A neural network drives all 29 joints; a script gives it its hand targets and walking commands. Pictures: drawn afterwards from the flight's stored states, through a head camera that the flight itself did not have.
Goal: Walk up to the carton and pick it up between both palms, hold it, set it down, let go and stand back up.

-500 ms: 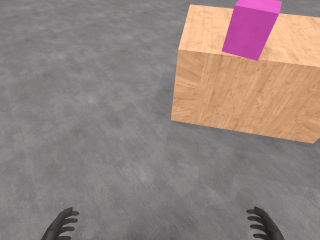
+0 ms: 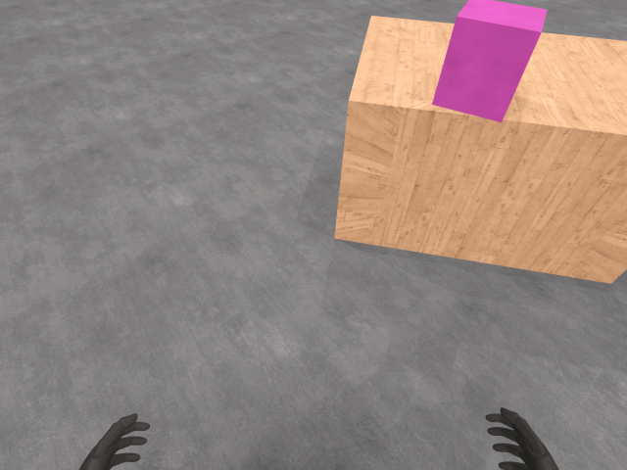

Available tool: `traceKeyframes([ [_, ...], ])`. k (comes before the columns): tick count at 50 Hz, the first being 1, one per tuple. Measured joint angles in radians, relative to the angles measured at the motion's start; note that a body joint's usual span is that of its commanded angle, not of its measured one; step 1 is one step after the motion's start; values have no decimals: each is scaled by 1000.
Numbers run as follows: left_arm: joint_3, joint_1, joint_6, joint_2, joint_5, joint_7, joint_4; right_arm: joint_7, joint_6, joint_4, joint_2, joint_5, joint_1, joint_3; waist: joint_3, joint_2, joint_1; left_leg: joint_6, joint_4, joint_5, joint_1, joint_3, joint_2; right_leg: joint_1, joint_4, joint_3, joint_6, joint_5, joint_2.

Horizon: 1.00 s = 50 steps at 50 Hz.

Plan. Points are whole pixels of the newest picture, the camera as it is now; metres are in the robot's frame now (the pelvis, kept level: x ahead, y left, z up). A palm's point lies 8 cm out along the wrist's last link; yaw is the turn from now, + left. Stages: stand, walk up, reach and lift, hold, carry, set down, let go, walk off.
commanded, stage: walk up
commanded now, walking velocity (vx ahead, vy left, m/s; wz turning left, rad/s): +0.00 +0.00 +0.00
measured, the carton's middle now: (486, 59) +1.19 -0.47 +0.02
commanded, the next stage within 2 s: none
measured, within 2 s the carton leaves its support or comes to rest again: neither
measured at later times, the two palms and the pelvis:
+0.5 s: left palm out of the picture +0.14 +0.20 -0.10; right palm out of the picture +0.15 -0.47 -0.05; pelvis +0.06 -0.12 -0.01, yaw -5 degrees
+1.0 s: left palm (278, 340) +0.33 +0.07 -0.10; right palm out of the picture +0.18 -0.59 -0.05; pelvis +0.18 -0.23 -0.01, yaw -10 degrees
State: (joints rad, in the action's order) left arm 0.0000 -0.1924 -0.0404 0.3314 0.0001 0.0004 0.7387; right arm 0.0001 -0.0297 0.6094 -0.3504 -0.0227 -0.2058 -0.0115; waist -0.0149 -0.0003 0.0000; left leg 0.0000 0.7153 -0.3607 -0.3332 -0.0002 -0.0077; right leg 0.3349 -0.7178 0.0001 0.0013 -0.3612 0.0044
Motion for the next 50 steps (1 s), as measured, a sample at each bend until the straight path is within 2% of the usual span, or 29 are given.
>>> traceKeyframes([
  [4,0,0,10,6,0,-15,4,0,-16,4,-6,-1,-16,0,0,1,-1,0,0,0,4,0,0,0,-9,0,5,-15,-1],
  [8,0,0,37,53,0,-50,4,0,-64,5,-54,-10,-110,-8,-2,0,-2,-1,-18,-9,29,2,-30,109,-240,-1,9,-68,-10],
  [10,0,-1,39,83,0,-67,3,2,-68,5,-84,-9,-166,-22,-5,3,-1,-1,-39,-10,52,1,-55,161,-284,0,9,-66,0],
  [13,2,-1,42,114,0,-96,3,2,-69,5,-133,-11,-234,-46,-7,4,0,-1,-61,-16,79,0,-87,209,-261,1,9,-31,34],
  [17,10,-17,36,137,0,-111,3,2,-69,4,-185,-12,-252,-59,-5,7,1,-1,-47,-55,99,-1,-129,168,-100,1,9,15,59],
  [19,19,-44,17,158,0,-110,-2,2,-67,5,-193,-16,-233,-61,-7,18,4,-8,86,-121,46,-3,-151,134,-36,1,4,29,51],
  [20,22,-60,12,160,0,-107,-2,2,-59,7,-191,-14,-209,-61,-14,18,8,-8,207,-154,-6,-1,-150,162,-77,0,3,59,39],
  [22,21,-104,15,142,0,-106,-3,2,-47,9,-181,0,-154,-59,-17,16,11,-8,379,-162,-96,0,-109,177,-110,0,6,58,20],
  [23,21,-125,17,133,0,-106,-3,2,-47,8,-176,5,-132,-56,-17,15,12,-8,410,-163,-129,1,-84,168,-97,0,11,57,12],
  [26,21,-171,17,127,0,-102,-4,2,-52,8,-173,11,-96,-51,-15,15,20,-8,367,-164,-182,3,-38,125,-34,-1,34,70,-14],
  [30,21,-191,24,127,0,-102,-5,1,-57,8,-173,8,-109,-50,-14,19,28,-8,172,-156,-160,4,-6,71,11,-2,46,66,-38],
  [33,22,-180,39,128,0,-102,-17,2,-74,9,-171,1,-161,-50,-15,33,27,-10,23,-4,-86,4,10,49,-26,0,48,11,-41],
  [35,22,-161,44,126,0,-100,-19,4,-82,10,-169,-10,-211,-50,-16,34,26,-10,22,46,-58,6,-1,79,-158,-2,48,-42,-54],
  [37,22,-140,44,130,0,-99,-20,4,-82,10,-168,-7,-252,-50,-16,38,27,-10,7,29,-25,5,-23,132,-275,0,48,-43,-58],
  [39,21,-124,40,137,0,-99,-20,5,-82,9,-168,-1,-280,-50,-17,47,22,-10,-26,19,14,5,-41,170,-305,1,45,-26,-43],
  [42,21,-107,36,140,0,-99,-21,5,-82,9,-170,1,-301,-50,-18,51,9,-10,-59,8,63,4,-66,202,-263,2,30,-5,-7],
  [47,21,-79,21,141,0,-99,-21,5,-81,8,-171,0,-293,-50,-17,52,-2,-10,-57,-50,115,3,-107,166,-49,2,27,39,31],
  [49,22,-85,0,153,0,-98,-22,5,-80,9,-171,-1,-276,-50,-20,55,0,-10,30,-91,91,2,-129,123,20,2,26,62,28],
  [50,24,-92,-7,154,0,-93,-21,5,-73,10,-170,0,-256,-51,-27,55,2,-10,128,-98,52,5,-137,136,-7,1,24,121,19],
])
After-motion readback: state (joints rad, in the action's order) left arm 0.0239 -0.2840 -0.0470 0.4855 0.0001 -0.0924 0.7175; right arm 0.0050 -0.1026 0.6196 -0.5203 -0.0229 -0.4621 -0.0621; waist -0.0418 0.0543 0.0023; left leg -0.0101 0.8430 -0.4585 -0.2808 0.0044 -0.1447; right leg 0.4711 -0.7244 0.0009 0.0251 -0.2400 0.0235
